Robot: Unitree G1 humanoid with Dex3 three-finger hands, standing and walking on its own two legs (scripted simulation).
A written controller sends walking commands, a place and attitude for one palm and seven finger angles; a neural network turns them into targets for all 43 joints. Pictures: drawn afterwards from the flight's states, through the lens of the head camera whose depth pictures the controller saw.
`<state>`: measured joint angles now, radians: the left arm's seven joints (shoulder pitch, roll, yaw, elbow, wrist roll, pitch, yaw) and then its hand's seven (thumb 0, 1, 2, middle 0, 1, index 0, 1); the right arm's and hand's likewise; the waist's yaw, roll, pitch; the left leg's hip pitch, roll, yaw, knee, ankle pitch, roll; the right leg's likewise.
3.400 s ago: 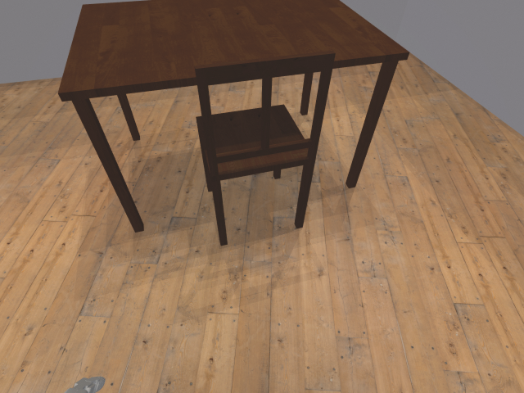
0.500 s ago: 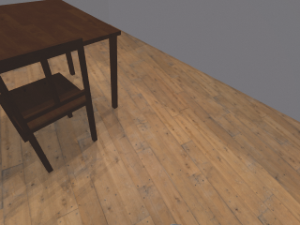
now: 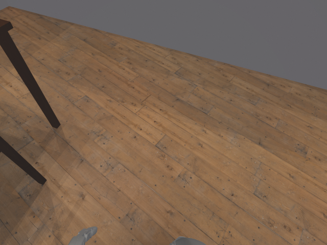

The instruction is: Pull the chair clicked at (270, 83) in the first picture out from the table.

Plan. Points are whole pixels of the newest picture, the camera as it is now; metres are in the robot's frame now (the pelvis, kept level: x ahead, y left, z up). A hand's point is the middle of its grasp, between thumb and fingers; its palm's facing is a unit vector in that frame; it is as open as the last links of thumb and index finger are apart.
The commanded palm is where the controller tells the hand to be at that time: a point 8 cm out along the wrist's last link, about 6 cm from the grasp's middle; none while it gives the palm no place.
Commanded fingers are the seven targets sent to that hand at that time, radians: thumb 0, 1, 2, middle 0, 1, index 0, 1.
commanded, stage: walk to a spot facing it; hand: left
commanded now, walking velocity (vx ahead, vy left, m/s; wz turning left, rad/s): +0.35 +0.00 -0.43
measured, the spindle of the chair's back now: out of the picture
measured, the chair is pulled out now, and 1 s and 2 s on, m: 0.00 0.00 0.00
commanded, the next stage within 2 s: turn to face it in 0.80 s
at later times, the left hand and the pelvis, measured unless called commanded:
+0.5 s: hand (73, 209) +0.23 +0.26 -0.16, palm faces -0.11 -0.97 -0.19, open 7.4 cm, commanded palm none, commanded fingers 0.00 0.90 0.90 -0.20 -0.30 -0.20 -0.30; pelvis +0.22 +0.06 +0.02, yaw -16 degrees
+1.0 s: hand (133, 127) +0.51 +0.12 -0.12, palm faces -0.49 -0.83 -0.28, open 7.4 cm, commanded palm none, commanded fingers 0.00 0.90 0.90 -0.20 -0.30 -0.20 -0.30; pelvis +0.30 +0.01 +0.02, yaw -32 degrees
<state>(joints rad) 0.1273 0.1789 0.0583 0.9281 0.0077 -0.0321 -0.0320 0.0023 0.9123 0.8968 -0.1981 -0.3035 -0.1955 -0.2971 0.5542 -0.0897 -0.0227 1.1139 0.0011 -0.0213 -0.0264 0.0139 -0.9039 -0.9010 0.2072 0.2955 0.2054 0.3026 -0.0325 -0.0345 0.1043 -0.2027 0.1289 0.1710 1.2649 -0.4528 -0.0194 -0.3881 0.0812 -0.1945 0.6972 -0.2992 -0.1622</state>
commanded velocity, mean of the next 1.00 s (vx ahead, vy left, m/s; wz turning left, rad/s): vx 0.12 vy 0.00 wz -0.39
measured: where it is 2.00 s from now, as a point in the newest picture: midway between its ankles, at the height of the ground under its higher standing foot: (154, 227)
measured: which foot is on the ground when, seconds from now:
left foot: up 0.00-0.40, down 0.42-0.86, up 0.88-1.00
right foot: down 0.00-0.42, up 0.44-0.84, down 0.86-1.00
